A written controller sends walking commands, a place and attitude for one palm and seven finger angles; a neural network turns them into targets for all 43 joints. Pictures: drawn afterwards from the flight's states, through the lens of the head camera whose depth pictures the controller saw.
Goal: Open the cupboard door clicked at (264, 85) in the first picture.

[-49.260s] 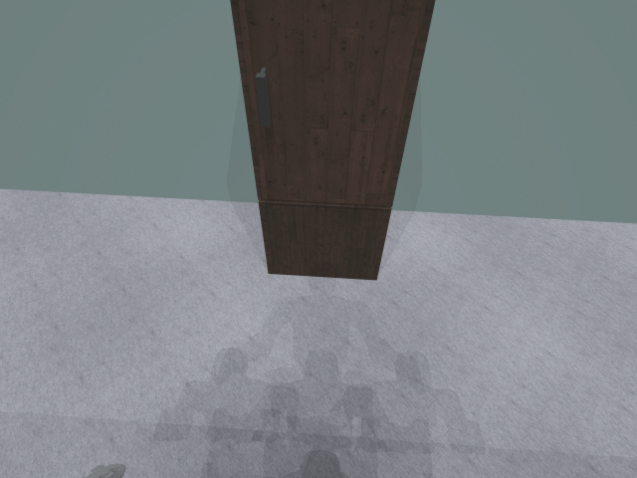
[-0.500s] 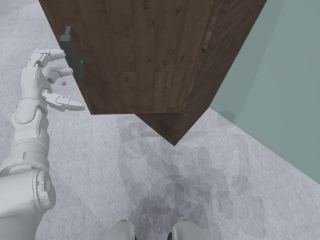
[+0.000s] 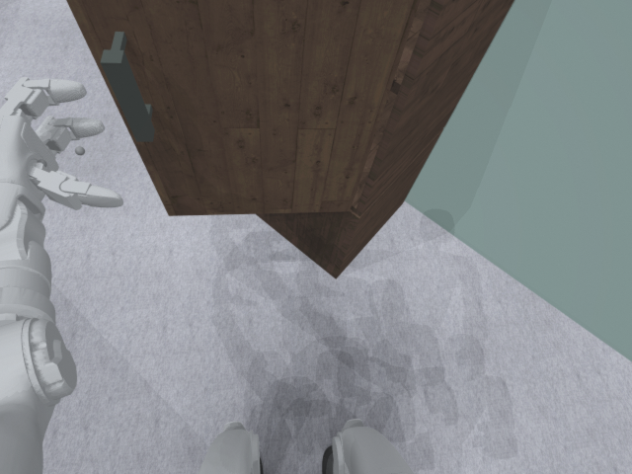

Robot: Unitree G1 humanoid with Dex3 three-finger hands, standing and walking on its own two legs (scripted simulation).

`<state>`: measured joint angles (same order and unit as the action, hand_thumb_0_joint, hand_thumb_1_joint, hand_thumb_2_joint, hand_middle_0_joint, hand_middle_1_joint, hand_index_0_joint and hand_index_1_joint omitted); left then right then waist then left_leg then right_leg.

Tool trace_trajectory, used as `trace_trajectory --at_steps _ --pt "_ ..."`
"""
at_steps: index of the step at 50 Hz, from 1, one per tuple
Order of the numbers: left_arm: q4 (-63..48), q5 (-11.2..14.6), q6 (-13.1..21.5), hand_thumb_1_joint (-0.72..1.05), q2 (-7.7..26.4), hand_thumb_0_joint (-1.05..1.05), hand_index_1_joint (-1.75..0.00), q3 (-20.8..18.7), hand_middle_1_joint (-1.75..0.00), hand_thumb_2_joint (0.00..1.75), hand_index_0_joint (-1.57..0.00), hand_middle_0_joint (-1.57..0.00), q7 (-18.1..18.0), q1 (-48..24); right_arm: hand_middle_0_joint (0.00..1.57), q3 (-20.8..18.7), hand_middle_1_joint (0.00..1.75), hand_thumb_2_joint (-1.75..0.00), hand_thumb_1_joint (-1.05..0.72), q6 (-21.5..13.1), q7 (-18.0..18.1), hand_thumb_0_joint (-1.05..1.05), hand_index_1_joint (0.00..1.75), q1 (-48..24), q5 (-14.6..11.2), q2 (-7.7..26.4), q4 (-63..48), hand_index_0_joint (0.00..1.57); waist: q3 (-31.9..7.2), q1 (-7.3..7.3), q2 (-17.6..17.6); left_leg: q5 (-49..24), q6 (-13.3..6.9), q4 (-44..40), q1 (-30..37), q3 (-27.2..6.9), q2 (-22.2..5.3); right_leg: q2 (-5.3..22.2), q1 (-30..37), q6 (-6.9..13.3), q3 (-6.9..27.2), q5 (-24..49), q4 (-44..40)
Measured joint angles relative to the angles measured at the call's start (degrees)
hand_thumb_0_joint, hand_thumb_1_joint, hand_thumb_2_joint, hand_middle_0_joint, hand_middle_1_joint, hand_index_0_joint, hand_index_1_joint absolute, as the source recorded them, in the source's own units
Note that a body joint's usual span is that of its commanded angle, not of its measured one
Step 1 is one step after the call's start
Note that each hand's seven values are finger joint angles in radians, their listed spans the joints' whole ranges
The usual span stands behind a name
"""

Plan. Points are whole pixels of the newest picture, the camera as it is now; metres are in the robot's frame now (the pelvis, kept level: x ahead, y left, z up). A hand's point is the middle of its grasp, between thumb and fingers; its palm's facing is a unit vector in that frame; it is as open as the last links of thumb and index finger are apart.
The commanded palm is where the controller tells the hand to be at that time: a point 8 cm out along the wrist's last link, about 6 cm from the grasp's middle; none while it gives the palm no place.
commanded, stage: move the hooked fingers beside the handle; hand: left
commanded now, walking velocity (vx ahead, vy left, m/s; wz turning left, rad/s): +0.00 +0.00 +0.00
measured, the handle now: (133, 89) +0.59 +0.21 +0.08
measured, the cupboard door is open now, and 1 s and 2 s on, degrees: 45 45 45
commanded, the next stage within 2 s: slide the fingers in behind the handle in 0.98 s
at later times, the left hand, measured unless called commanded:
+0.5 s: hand (75, 148) +0.49 +0.26 +0.08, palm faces +0.04 -1.00 -0.01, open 14.0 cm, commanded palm +0.47 +0.30 +0.08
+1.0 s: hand (65, 155) +0.48 +0.26 +0.08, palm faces +0.05 -1.00 -0.01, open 14.0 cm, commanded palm +0.46 +0.30 +0.08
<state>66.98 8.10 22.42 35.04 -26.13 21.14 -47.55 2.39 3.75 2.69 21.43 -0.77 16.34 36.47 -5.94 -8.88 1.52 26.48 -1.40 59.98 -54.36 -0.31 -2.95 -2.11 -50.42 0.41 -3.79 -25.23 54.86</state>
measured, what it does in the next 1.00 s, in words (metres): stands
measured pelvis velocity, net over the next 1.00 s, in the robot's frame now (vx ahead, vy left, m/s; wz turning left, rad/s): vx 0.00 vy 0.01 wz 0.00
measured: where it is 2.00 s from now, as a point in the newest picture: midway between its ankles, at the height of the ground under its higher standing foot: outside the picture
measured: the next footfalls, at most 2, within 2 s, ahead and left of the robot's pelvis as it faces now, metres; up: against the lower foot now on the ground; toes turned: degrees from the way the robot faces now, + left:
none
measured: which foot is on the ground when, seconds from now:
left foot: down 0.00-1.00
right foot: down 0.00-1.00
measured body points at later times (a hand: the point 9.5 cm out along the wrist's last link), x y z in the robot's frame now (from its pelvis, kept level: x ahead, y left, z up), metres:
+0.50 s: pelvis +0.01 +0.02 +0.00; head +0.13 +0.05 +0.43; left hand +0.48 +0.31 +0.08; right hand +0.02 -0.25 -0.10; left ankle +0.01 +0.10 -0.67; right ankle +0.00 -0.12 -0.67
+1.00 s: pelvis +0.00 +0.01 +0.00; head +0.12 +0.04 +0.44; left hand +0.47 +0.32 +0.08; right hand +0.03 -0.27 -0.10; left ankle +0.01 +0.10 -0.67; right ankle +0.00 -0.12 -0.67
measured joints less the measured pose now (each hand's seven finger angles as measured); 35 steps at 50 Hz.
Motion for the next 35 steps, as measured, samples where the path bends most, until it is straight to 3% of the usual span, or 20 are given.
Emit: trace_trajectory --at_steps 12,35 --pt "-0.18 0.17 -0.79 -0.5 1.76 -0.01 -1.2 -0.56 -1.2 0.3 -0.3 -0.3 1.7 -0.23 0.2 0.2 0.3 -0.9 -0.91 -0.03 0.13 0.0 0.3 0.77 0.15 0.0 -0.03 0.2 0.03 -0.19 -0.07 0.18 -0.49 0.25 -0.73 0.08 0.04 0.0 -0.39 -0.5 0.13 0.28 -0.52" --pt "-3.95 0.01 -0.78 -0.5 -2.64 -0.01 -1.2 0.7 -1.2 0.3 -0.3 -0.3 -0.8 2.37 0.2 0.05 0.3 -0.9 -0.91 0.86 -0.97 0.0 0.3 0.59 0.55 -1.14 -0.49 0.2 -0.78 0.64 0.49 0.5 -1.03 -0.94 1.25 0.71 0.48 0.38 1.56 -1.16 0.78 0.19 -1.9"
